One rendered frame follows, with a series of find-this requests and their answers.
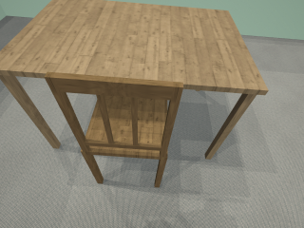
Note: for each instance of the table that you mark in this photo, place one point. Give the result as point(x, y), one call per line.
point(201, 48)

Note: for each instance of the chair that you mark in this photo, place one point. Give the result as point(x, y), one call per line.
point(131, 118)

